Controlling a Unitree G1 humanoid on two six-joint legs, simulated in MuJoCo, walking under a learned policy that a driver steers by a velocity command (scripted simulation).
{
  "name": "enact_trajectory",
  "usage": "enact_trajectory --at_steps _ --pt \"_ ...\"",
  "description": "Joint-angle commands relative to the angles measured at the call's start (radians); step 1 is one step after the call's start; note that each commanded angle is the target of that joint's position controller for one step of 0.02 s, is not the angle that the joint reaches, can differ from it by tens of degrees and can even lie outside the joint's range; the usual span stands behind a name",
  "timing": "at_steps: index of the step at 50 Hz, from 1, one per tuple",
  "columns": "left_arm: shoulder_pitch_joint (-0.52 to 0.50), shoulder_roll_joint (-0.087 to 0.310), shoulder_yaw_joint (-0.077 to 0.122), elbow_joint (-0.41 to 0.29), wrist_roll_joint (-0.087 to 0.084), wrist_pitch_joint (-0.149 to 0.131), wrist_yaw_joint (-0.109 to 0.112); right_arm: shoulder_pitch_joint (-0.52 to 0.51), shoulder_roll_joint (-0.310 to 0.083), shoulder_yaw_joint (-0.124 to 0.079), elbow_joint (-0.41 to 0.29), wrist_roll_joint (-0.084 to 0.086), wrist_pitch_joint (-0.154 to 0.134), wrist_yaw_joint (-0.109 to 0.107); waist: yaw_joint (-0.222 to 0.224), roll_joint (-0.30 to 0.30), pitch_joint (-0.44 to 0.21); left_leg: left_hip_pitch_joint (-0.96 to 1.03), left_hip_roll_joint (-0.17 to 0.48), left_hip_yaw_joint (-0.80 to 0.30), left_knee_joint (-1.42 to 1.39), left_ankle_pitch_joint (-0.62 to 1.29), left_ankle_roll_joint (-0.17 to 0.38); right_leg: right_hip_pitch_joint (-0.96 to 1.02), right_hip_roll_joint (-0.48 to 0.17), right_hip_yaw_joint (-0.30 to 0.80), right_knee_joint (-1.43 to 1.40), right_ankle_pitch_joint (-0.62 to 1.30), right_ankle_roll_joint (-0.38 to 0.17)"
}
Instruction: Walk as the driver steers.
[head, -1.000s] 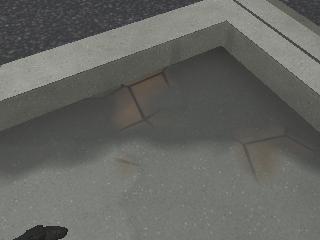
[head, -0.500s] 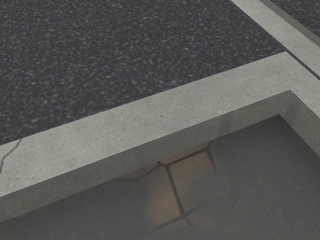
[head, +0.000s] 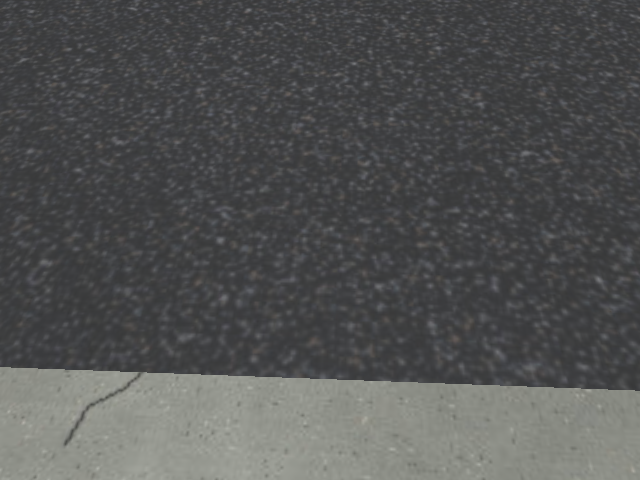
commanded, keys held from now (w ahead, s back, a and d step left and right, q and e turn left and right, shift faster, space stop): w+q+shift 0.66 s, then w+shift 0.06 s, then w+e+shift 0.28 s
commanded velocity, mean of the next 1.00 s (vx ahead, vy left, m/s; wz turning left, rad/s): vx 1.00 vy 0.00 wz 0.71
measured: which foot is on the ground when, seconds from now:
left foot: up 0.00-0.24, down 0.26-0.54, up 0.56-0.96, down 0.98-1.00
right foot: down 0.00-0.24, up 0.26-0.52, down 0.54-0.96, up 0.98-1.00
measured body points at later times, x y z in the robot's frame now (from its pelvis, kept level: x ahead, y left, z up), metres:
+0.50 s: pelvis +0.41 +0.05 +0.01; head +0.45 +0.06 +0.46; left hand +0.64 +0.31 +0.04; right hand +0.44 -0.23 -0.13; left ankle +0.20 +0.04 -0.72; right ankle +0.62 +0.00 -0.49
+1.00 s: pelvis +0.85 +0.27 +0.16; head +0.88 +0.29 +0.61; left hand +0.59 +0.39 +0.04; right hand +1.17 +0.28 +0.09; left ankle +0.89 +0.36 -0.56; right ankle +0.69 +0.02 -0.48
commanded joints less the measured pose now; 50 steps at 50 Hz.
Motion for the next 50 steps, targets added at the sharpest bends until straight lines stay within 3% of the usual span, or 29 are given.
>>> enact_trajectory --at_steps 1,5,8,10,12,13,14,15,16,19,21,23,24,25,26,27,28,29,30,31,33,35,38,40,43,46,48,49,50 --pt "0.072 0.048 0.013 -0.001 -0.025 -0.030 -0.019 -0.074 0.048 0.032 -0.129 -0.011 0.014 0.021 -0.001 -0.147 -0.053 -0.205 0.089 -0.027 -0.027 0.052 -0.010 0.187 -0.258 0.139 -0.194 0.497 -0.104" --pt "0.041 0.099 0.025 0.012 -0.003 -0.031 -0.017 -0.104 0.079 0.058 -0.178 -0.005 0.034 0.027 -0.053 -0.184 -0.074 -0.126 0.066 0.075 -0.064 0.083 0.022 0.201 -0.265 -0.052 -0.154 0.806 -0.087" --pt "-0.077 0.140 0.020 -0.037 -0.012 -0.028 -0.010 -0.063 0.031 0.045 -0.196 -0.009 0.058 -0.007 -0.154 -0.167 -0.097 0.065 0.024 0.149 -0.113 0.066 0.108 0.129 -0.244 -0.154 -0.042 1.317 -0.042" --pt "-0.011 0.170 0.025 -0.033 -0.017 0.018 -0.016 -0.063 -0.030 0.024 -0.196 -0.005 0.048 -0.015 -0.138 -0.097 -0.086 0.157 -0.095 0.259 -0.279 -0.080 0.102 0.182 -0.205 -0.146 0.213 1.412 -0.068" --pt "-0.145 0.209 0.038 -0.067 -0.065 0.045 -0.027 0.266 -0.050 -0.017 -0.093 0.022 0.006 -0.011 -0.328 0.001 -0.185 0.706 -0.095 0.163 -0.809 0.413 0.136 -0.118 -0.138 -0.151 0.833 1.049 -0.043" --pt "-0.158 0.119 0.031 -0.065 -0.033 0.061 -0.052 0.311 -0.088 -0.037 -0.035 0.030 0.000 -0.022 -0.286 0.168 0.033 0.726 -0.032 0.054 -1.050 0.531 0.206 -0.428 0.028 -0.140 1.310 -0.142 -0.041" --pt "-0.099 -0.008 -0.011 -0.186 -0.012 0.037 -0.023 0.241 -0.230 -0.050 -0.048 -0.009 0.000 -0.019 -0.085 0.153 0.022 0.877 0.144 -0.252 -0.644 1.347 0.249 -0.785 0.014 0.004 1.613 -0.236 -0.015" --pt "-0.176 -0.008 -0.025 -0.260 -0.006 0.010 -0.007 0.332 -0.239 -0.072 -0.076 -0.019 0.008 -0.031 -0.146 -0.032 -0.198 1.038 0.256 -0.438 -0.734 1.197 0.354 -0.938 0.000 0.093 1.726 -0.194 -0.008" --pt "-0.257 -0.027 -0.045 -0.322 -0.003 -0.002 0.001 0.376 -0.203 -0.063 -0.038 -0.029 0.014 -0.051 -0.133 -0.042 -0.175 0.991 0.299 -0.596 -0.888 0.637 0.356 -1.084 -0.004 0.133 1.788 -0.251 -0.008" --pt "-0.499 -0.135 -0.086 -0.457 0.019 0.031 0.011 0.371 -0.050 -0.013 0.065 -0.025 -0.039 -0.056 -0.045 0.040 0.174 0.634 0.338 -0.572 -1.070 0.093 0.278 -1.527 -0.029 0.223 2.210 -0.657 -0.082" --pt "-0.545 -0.133 -0.122 -0.527 -0.001 0.050 0.014 0.161 -0.006 0.011 0.053 0.002 -0.071 -0.033 0.084 -0.051 0.284 0.009 0.181 -0.330 -1.320 0.021 0.163 -1.080 -0.079 0.122 1.609 -0.544 -0.090" --pt "-0.344 -0.080 -0.098 -0.483 -0.015 0.068 0.007 -0.078 -0.035 0.001 -0.027 0.040 -0.107 -0.041 0.205 -0.138 0.142 -0.440 0.085 -0.160 -1.450 0.532 0.165 -0.267 -0.058 0.025 1.214 -0.202 -0.067" --pt "-0.187 -0.054 -0.072 -0.412 -0.004 0.073 0.009 -0.023 -0.124 -0.031 -0.034 0.091 -0.121 -0.033 0.220 -0.191 -0.095 -0.395 0.057 -0.160 -1.311 1.070 0.166 0.182 0.045 -0.011 1.100 -0.089 -0.066" --pt "0.009 -0.010 -0.032 -0.346 0.008 0.086 0.025 -0.008 -0.295 -0.081 -0.027 0.106 -0.138 -0.012 0.305 -0.141 -0.359 -0.175 0.067 -0.148 -1.047 1.552 0.163 0.423 0.096 0.022 1.021 -0.082 -0.049" --pt "0.147 0.014 0.001 -0.344 0.005 0.093 0.038 0.007 -0.344 -0.120 -0.019 0.087 -0.150 0.003 0.364 0.028 -0.436 0.074 0.126 -0.209 -0.755 1.848 0.117 0.372 0.088 0.105 0.860 -0.229 -0.052" --pt "0.341 0.094 0.046 -0.301 -0.010 0.089 0.037 -0.068 -0.292 -0.132 -0.022 0.057 -0.163 0.008 0.480 0.035 -0.446 0.162 0.097 -0.264 -0.355 1.770 0.074 0.366 0.087 0.169 0.634 -0.388 -0.074" --pt "0.357 0.177 0.063 -0.221 -0.012 0.070 0.020 -0.174 -0.012 -0.065 -0.055 0.000 -0.179 0.025 0.394 -0.340 -0.319 0.068 -0.135 -0.227 0.255 0.283 0.041 0.215 -0.112 0.496 0.387 -0.500 -0.132" --pt "0.242 0.173 0.053 -0.180 -0.022 0.076 0.017 -0.031 0.186 -0.024 -0.185 -0.016 -0.169 0.043 0.165 -0.629 -0.339 -0.217 -0.221 -0.355 0.570 0.066 0.061 0.165 -0.268 1.085 -0.079 -0.337 -0.097" --pt "0.063 0.107 0.050 -0.207 -0.021 0.058 0.000 0.043 0.211 -0.011 -0.205 -0.018 -0.139 0.031 0.025 -0.452 -0.259 -0.356 -0.136 -0.278 0.685 0.098 0.060 0.170 -0.323 1.148 -0.116 -0.609 -0.117" --pt "-0.007 -0.033 0.021 -0.156 -0.028 0.042 -0.010 0.018 0.218 0.004 -0.199 -0.032 -0.109 0.022 -0.017 -0.252 -0.081 -0.434 -0.076 -0.176 0.710 0.132 0.071 0.048 -0.293 0.993 -0.065 -0.697 -0.143" --pt "0.071 -0.150 0.001 0.009 -0.018 0.020 -0.021 0.000 0.310 0.051 -0.219 -0.029 -0.049 0.009 -0.080 -0.099 0.068 -0.547 -0.023 -0.114 0.836 0.091 0.081 -0.097 -0.233 0.596 0.009 -0.493 -0.096" --pt "0.136 -0.195 -0.013 0.097 -0.011 0.003 -0.036 -0.012 0.285 0.061 -0.222 0.017 0.000 0.000 -0.097 -0.093 0.108 -0.534 -0.032 -0.111 0.684 -0.030 0.084 -0.178 -0.185 0.321 -0.069 -0.271 -0.049" --pt "0.112 -0.093 0.009 0.129 -0.031 -0.030 -0.036 -0.203 0.180 0.049 -0.281 0.016 0.009 -0.003 -0.074 -0.090 0.155 -0.289 -0.081 -0.072 0.134 0.161 0.051 -0.297 -0.061 0.025 -0.255 0.114 -0.002" --pt "0.176 -0.008 0.023 0.138 -0.059 -0.049 -0.010 -0.203 0.121 0.036 -0.268 0.003 -0.006 0.021 -0.070 -0.077 0.098 -0.145 -0.094 0.051 -0.205 0.268 0.023 -0.129 -0.056 -0.005 -0.337 0.415 -0.059" --pt "0.249 0.090 0.040 0.131 -0.074 -0.048 0.004 -0.267 0.158 0.059 -0.235 0.014 -0.031 0.044 -0.036 -0.073 -0.007 0.113 -0.098 0.170 -0.539 0.385 0.024 0.108 -0.102 0.021 -0.390 0.832 -0.129" --pt "0.280 0.158 0.060 0.148 -0.043 -0.017 0.016 -0.120 0.065 0.025 -0.179 -0.012 -0.034 0.004 -0.122 -0.215 -0.124 0.258 -0.114 0.088 -0.704 0.219 0.063 0.394 -0.176 0.092 -0.037 1.201 -0.139" --pt "0.213 0.145 0.074 0.119 -0.042 0.012 0.020 0.181 -0.014 -0.013 -0.074 -0.020 -0.047 -0.031 -0.248 -0.197 -0.231 0.626 0.004 -0.007 -0.851 0.261 0.078 0.208 -0.120 0.100 0.480 0.915 -0.131" --pt "0.240 -0.016 0.045 0.070 -0.025 0.013 0.002 0.185 -0.043 -0.016 -0.061 -0.045 -0.055 -0.040 -0.137 -0.004 -0.279 0.873 0.215 -0.213 -0.670 0.137 0.042 -0.143 -0.016 0.158 0.750 -0.131 -0.157" --pt "0.371 -0.056 0.028 0.028 -0.091 0.010 0.001 0.166 -0.068 -0.017 -0.087 -0.058 -0.061 -0.040 -0.050 0.145 -0.387 1.017 0.429 -0.621 -0.741 0.224 0.170 -0.408 0.046 0.228 0.996 -0.261 -0.147"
